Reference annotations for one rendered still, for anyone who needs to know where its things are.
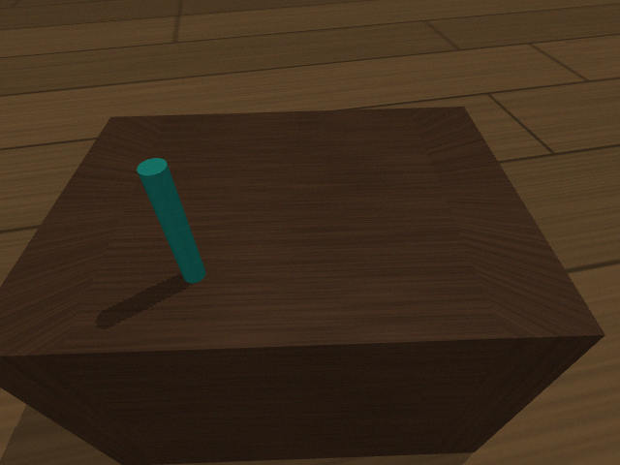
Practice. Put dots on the can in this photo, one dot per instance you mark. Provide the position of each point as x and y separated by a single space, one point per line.
156 178

